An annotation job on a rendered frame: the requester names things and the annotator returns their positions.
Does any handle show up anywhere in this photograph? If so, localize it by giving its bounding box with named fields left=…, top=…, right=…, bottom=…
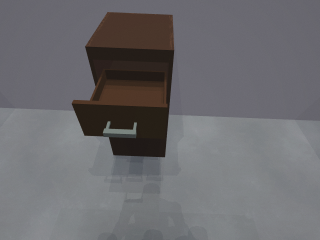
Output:
left=103, top=121, right=137, bottom=138

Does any cabinet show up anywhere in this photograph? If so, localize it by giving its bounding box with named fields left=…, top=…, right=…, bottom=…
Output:
left=85, top=12, right=174, bottom=158

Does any drawer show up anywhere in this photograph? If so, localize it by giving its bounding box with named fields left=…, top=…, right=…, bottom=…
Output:
left=71, top=69, right=168, bottom=139

